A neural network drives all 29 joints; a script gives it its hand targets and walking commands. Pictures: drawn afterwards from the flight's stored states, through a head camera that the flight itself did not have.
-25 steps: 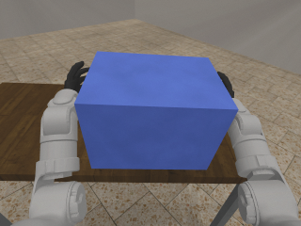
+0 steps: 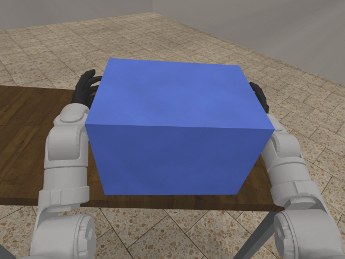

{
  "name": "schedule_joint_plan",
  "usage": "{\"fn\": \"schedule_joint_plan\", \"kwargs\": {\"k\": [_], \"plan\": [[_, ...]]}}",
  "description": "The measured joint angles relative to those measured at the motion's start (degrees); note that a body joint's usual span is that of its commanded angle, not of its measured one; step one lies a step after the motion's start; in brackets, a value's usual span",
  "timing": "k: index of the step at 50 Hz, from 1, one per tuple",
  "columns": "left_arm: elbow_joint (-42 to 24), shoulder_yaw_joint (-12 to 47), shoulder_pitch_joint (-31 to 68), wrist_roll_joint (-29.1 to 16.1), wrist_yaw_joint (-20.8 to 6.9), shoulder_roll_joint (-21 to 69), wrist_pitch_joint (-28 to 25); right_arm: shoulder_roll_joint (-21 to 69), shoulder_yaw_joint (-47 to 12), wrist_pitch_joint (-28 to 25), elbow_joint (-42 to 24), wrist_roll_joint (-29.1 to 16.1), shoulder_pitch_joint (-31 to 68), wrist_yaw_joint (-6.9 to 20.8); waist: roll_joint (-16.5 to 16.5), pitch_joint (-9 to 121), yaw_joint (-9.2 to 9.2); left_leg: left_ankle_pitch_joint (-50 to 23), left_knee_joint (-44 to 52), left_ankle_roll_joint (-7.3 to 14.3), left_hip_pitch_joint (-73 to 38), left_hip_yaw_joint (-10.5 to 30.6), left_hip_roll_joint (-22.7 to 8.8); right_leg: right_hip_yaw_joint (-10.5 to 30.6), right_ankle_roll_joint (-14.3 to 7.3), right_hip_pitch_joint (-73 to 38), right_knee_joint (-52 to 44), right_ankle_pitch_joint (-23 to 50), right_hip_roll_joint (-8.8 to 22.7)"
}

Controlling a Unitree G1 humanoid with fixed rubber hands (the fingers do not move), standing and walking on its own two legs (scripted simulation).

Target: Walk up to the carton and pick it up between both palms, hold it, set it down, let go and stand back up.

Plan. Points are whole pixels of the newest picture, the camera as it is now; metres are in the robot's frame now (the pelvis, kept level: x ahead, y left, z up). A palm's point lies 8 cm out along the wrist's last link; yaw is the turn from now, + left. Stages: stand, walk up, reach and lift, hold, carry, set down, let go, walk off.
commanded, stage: hold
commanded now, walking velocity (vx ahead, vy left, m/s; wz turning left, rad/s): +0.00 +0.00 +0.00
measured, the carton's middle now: (174, 127) +0.34 +0.00 +0.17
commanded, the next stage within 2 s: none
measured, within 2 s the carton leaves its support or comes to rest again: neither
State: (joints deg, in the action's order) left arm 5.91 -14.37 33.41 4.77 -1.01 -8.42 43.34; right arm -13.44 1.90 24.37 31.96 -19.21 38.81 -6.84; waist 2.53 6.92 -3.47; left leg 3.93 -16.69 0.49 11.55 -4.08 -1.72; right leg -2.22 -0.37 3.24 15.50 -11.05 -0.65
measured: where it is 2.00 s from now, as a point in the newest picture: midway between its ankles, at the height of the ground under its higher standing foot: outside the picture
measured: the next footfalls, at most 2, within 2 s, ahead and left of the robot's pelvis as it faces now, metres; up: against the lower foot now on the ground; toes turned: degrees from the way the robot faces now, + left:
none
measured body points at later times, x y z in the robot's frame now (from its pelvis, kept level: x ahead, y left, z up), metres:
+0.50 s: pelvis +0.00 -0.01 +0.00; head -0.07 +0.00 +0.45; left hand +0.36 +0.18 +0.22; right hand +0.37 -0.21 +0.20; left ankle +0.06 +0.11 -0.75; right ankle -0.03 -0.11 -0.75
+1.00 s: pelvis +0.00 -0.01 +0.00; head -0.05 +0.02 +0.45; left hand +0.37 +0.19 +0.21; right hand +0.38 -0.20 +0.20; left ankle +0.06 +0.11 -0.75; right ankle -0.03 -0.11 -0.75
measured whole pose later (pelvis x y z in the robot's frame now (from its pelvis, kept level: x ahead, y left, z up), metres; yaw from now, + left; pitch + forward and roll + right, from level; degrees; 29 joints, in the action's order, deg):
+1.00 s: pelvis +0.00 -0.01 +0.00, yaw +0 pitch -2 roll -1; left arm 7.2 -15.4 34.4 5.3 -2.5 -8.3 43.1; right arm -13.6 1.4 25.2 31.6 -18.5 39.2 -7.5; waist 2.1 6.5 -3.2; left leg 3.6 -16.3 0.1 11.1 -3.9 -2.1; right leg -2.3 -0.7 3.0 15.6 -11.0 -1.1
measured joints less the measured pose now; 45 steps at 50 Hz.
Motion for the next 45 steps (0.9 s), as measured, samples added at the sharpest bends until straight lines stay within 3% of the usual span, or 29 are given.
{"fn": "schedule_joint_plan", "kwargs": {"k": [6, 16, 29, 45], "plan": [[-3.6, 0.8, -2.3, -0.2, 1.3, 1.1, 0.8, -1.2, -0.9, 1.0, -3.6, -1.2, -2.0, -0.2, -0.9, 0.1, -0.04, 0.7, -0.4, 0.1, -0.5, -0.6, -0.1, 0.6, 0.1, -0.5, -0.2, -0.1, 0.0], [-3.5, -0.6, -2.3, -0.1, 1.0, 2.1, 1.6, -1.7, -1.7, 2.6, -3.6, -1.0, -1.6, -0.4, -2.1, 0.2, 0.25, 0.4, 0.2, -0.2, -1.4, -1.0, -0.5, 1.1, -0.2, -0.9, 0.0, -0.1, -0.4], [3.1, -3.3, 1.3, 0.8, -1.9, 1.4, 0.0, 0.2, -0.1, 2.4, 1.1, 1.5, 1.5, -0.5, -1.2, 0.4, 0.99, -0.6, 1.2, -0.8, -2.2, 0.0, -0.8, 0.2, -0.9, -1.4, 0.2, -0.1, -0.9], [3.6, -1.4, 2.2, 0.1, -1.7, -0.6, -1.1, 0.9, 0.9, 0.4, 1.3, 1.7, 1.4, -0.5, 0.0, 0.3, 0.4, -0.7, 0.7, -0.6, 0.0, 0.6, -0.5, -0.5, -0.7, 0.4, 0.6, -0.1, -0.6]]}}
